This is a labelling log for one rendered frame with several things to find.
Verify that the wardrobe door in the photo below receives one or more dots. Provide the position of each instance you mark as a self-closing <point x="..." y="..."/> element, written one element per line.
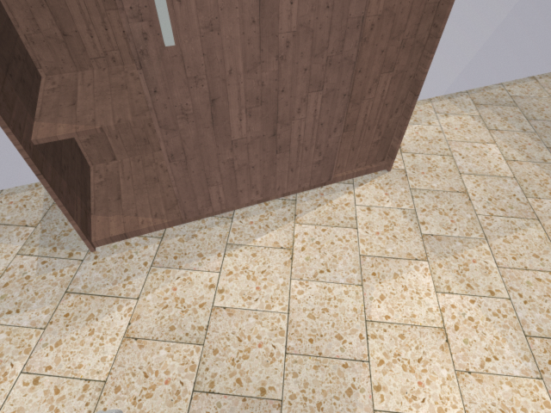
<point x="251" y="101"/>
<point x="394" y="37"/>

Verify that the handle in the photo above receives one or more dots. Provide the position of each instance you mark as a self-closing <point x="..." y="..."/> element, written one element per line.
<point x="164" y="21"/>

